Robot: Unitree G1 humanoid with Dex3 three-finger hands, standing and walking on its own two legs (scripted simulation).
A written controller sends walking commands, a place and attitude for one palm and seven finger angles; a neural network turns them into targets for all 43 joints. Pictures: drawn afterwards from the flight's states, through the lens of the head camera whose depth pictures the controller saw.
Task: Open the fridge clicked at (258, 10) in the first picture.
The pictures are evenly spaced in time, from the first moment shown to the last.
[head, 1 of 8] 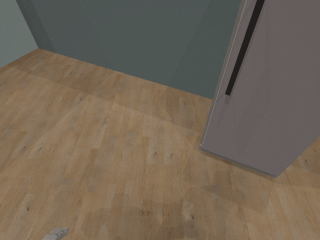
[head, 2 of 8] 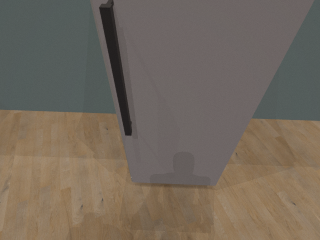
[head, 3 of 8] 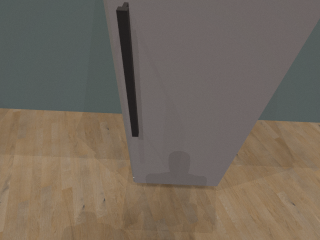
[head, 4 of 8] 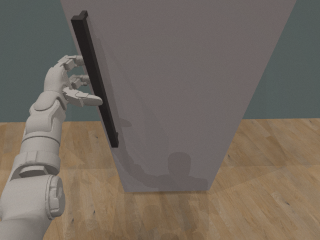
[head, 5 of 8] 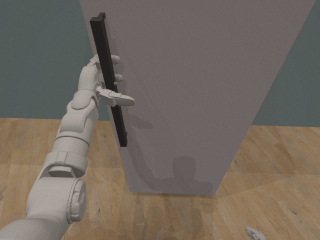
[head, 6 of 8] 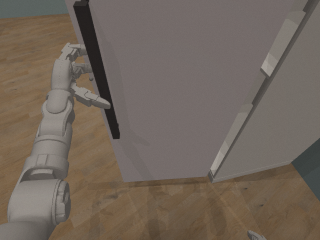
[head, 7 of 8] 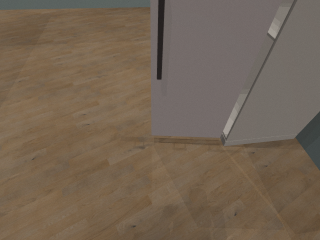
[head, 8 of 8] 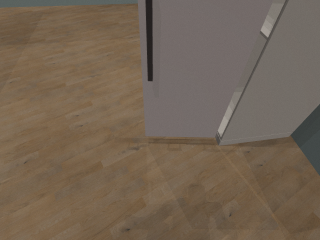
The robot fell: no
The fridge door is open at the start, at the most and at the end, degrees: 0 91 81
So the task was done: yes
